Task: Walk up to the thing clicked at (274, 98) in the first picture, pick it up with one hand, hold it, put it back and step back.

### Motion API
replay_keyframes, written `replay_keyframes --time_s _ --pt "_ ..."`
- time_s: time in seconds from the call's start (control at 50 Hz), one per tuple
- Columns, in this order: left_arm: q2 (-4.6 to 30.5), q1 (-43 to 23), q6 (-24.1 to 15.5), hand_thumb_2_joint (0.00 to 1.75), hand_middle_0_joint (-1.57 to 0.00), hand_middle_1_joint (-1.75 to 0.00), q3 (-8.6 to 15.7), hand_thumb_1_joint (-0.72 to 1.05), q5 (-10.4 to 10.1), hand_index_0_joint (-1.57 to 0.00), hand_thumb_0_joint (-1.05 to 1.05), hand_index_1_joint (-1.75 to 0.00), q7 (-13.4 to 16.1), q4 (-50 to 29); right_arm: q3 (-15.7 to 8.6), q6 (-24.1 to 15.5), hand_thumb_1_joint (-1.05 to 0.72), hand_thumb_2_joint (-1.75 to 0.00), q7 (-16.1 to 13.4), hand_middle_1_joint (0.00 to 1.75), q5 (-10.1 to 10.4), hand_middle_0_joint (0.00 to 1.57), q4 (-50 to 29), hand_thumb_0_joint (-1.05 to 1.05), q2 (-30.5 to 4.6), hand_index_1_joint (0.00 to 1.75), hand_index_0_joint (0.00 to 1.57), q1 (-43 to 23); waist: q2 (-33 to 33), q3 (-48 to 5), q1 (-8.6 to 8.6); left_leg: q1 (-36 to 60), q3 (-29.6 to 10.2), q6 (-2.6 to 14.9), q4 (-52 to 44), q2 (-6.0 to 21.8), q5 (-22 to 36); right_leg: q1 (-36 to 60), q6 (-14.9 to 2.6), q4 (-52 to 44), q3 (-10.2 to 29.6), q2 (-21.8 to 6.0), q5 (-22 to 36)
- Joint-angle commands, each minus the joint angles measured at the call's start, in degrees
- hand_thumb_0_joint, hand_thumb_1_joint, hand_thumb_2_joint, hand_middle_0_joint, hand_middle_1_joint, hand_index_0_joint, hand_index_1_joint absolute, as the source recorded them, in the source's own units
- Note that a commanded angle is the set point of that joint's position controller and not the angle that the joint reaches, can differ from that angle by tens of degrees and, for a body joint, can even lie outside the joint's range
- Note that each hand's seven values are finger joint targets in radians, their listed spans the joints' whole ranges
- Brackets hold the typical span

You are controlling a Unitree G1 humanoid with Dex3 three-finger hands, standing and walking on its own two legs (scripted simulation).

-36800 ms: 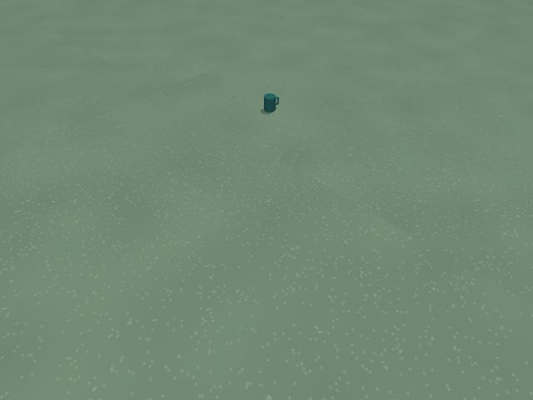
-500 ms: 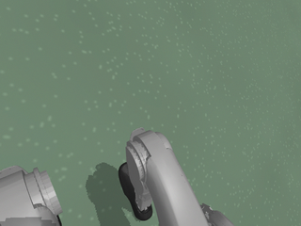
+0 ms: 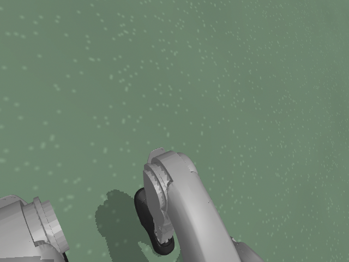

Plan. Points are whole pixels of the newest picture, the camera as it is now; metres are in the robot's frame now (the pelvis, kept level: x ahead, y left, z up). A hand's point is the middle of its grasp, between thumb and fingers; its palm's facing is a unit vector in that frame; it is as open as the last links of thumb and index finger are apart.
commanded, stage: rest palm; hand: left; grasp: from above
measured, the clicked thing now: out of the picture +0.48 +0.37 -0.25
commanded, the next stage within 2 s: close in 0.24 s
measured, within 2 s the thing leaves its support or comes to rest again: neither
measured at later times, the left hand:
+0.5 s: hand out of the picture +0.46 +0.38 -0.22, palm faces -0.43 -0.17 -0.89, open 13.5 cm
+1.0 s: hand out of the picture +0.46 +0.38 -0.22, palm faces -0.43 -0.16 -0.89, open 13.3 cm
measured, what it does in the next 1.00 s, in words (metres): stands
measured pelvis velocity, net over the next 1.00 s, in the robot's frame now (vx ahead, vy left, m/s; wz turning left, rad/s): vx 0.00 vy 0.00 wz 0.00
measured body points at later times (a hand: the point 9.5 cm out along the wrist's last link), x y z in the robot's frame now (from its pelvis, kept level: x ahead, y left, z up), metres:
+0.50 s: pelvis +0.00 +0.00 +0.00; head +0.27 +0.15 +0.33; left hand +0.47 +0.38 -0.17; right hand +0.07 -0.24 -0.05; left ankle +0.07 +0.13 -0.27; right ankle +0.12 -0.13 -0.27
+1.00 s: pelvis +0.00 +0.00 +0.00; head +0.27 +0.14 +0.33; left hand +0.47 +0.38 -0.17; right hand +0.07 -0.25 -0.06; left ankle +0.07 +0.13 -0.27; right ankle +0.12 -0.13 -0.27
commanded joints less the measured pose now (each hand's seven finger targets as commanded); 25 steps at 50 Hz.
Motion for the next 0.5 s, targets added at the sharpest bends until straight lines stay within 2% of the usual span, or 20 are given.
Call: replay_keyframes --time_s 0.0,0.02,0.08,0.1,0.16,0.26,0.28,0.32,0.34,0.36,0.38,0.4,0.48 --pt "12.16 -12.42 0.12 1.08 -0.09 -1.13 0.95 -0.48 -0.77 -0.09 0.0 -1.13 1.01 -6.43 -5.76 -0.02 -0.91 -0.91 -0.69 0.3 0.3 0.2 0.5 0.0 -19.45 0.3 0.2 9.98 32.26 -34.21 -2.23 29.93 6.37 0.58 -15.22 2.47 11.31 16.06 -5.08 -10.6 -8.5 0.86 14.66" --pt "11.25 -11.7 -0.02 1.07 -0.09 -1.13 0.45 -0.48 -1.02 -0.09 0.0 -1.12 0.75 -5.46 -5.67 0.04 -0.91 -0.91 -0.67 0.3 0.24 0.2 0.56 0.0 -19.15 0.3 0.2 9.68 31.11 -33.55 -2.36 29.05 6.39 0.71 -14.97 2.48 10.61 15.81 -5.03 -10.85 -8.5 1.02 14.18" --pt "12.8 -12.32 -0.58 1.06 -0.09 -1.12 1.32 -0.48 -1.02 -0.09 0.0 -1.12 0.59 -8.14 -5.49 0.35 -0.91 -0.91 -0.86 0.3 0.15 0.2 0.63 0.0 -19.38 0.3 0.2 9.96 33.57 -34.77 -2.02 31.53 5.94 0.33 -15.68 2.62 12.42 16.05 -5.11 -10.23 -8.76 0.9 15.37" --pt "11.64 -10.8 -0.35 1.06 -0.09 -1.13 0.51 -0.48 -0.98 -0.09 0.0 -1.12 0.41 -5.61 -5.48 0.4 -0.91 -0.91 -0.83 0.3 0.07 0.2 0.35 0.0 -19.29 0.3 0.2 9.51 31.48 -34.47 -2.01 30.45 6.19 0.72 -15.27 2.61 11.49 16.45 -4.99 -10.76 -8.68 1.12 14.76" --pt "11.8 -10.86 -0.73 1.06 -0.09 -1.13 0.91 -0.47 -1.26 -0.09 0.0 -1.12 0.62 -6.76 -5.17 0.52 -0.91 -0.91 -0.81 0.3 -0.16 0.2 0.42 0.0 -19.19 0.3 0.2 9.82 31.54 -34.87 -2.15 30.43 6.39 0.74 -15.24 2.59 12.38 17.66 -4.88 -10.95 -8.7 1.2 15.79" --pt "11.14 -10.41 -1.07 1.07 -0.1 -1.13 -0.12 -0.47 -1.57 -0.1 0.0 -1.13 0.29 -5.68 -5.23 0.57 -0.91 -0.91 -1.0 0.3 -0.04 0.2 0.17 0.0 -19.57 0.3 0.2 9.08 30.71 -32.25 -2.59 28.92 6.17 0.72 -15.88 2.61 8.9 16.25 -5.01 -11.35 -8.92 1.17 12.99" --pt "11.75 -12.2 -1.18 1.07 -0.1 -1.13 0.35 -0.46 -1.31 -0.1 0.0 -1.13 0.17 -8.31 -5.36 0.51 -0.91 -0.91 -0.94 0.3 0.04 0.2 0.19 0.0 -19.61 0.3 0.2 9.58 31.69 -33.22 -2.54 30.48 5.9 0.6 -15.59 2.62 10.11 15.75 -4.94 -11.0 -8.89 0.98 13.85" --pt "10.91 -10.97 -1.02 1.09 -0.1 -1.14 -0.31 -0.46 -1.21 -0.1 0.0 -1.14 0.37 -5.76 -4.92 0.65 -0.91 -0.91 -1.01 0.3 -0.36 0.2 0.4 0.0 -19.52 0.3 0.2 9.42 31.21 -33.47 -2.83 30.27 6.04 0.72 -15.35 2.7 11.02 16.61 -4.84 -11.05 -8.99 1.16 14.68" --pt "10.32 -10.97 -1.04 1.01 -0.09 -1.12 -0.98 -0.44 -1.31 -0.11 0.0 -1.1 0.15 -5.83 -4.91 0.6 -0.9 -0.9 -0.88 0.3 -0.11 0.2 0.08 0.0 -19.55 0.3 0.2 9.28 30.17 -32.77 -3.37 29.46 6.04 0.92 -15.18 2.58 10.81 16.76 -4.79 -11.24 -8.83 1.13 14.66" --pt "10.89 -11.38 -1.19 0.93 -0.08 -1.12 -0.1 -0.43 -1.5 -0.11 0.0 -1.08 0.52 -5.99 -5.02 0.67 -0.9 -0.9 -1.05 0.3 -0.13 0.2 0.04 0.0 -19.98 0.3 0.2 9.58 29.6 -32.94 -3.1 29.11 5.82 0.83 -15.37 2.63 10.52 16.73 -4.77 -11.42 -9.08 1.07 14.53" --pt "10.97 -10.87 -1.06 0.91 -0.08 -1.1 -0.27 -0.44 -1.32 -0.11 0.0 -1.07 0.35 -5.88 -4.95 0.51 -0.9 -0.9 -0.99 0.3 -0.03 0.2 0.04 0.0 -19.54 0.3 0.2 9.4 30.14 -32.31 -2.72 29.61 5.94 0.75 -15.61 2.53 10.08 15.91 -4.93 -11.24 -8.86 1.06 13.94" --pt "12.42 -11.84 -1.31 0.9 -0.08 -1.1 0.68 -0.43 -1.34 -0.11 0.0 -1.07 0.37 -7.43 -5.17 0.44 -0.9 -0.9 -1.07 0.3 0.09 0.2 -0.05 0.0 -20.0 0.3 0.2 9.22 31.21 -32.18 -2.1 29.87 5.82 0.46 -15.54 2.56 10.11 14.93 -5.15 -11.05 -8.99 0.85 13.51" --pt "12.67 -12.32 -1.19 0.93 -0.13 -1.1 0.59 -0.37 -0.84 -0.16 0.0 -1.07 0.62 -8.89 -5.33 0.66 -0.9 -0.9 -1.03 0.3 0.04 0.2 -0.24 0.0 -19.79 0.3 0.2 8.82 32.21 -35.0 -1.8 31.14 5.92 0.52 -15.65 2.69 10.86 16.6 -5.06 -10.86 -8.79 1.03 14.39"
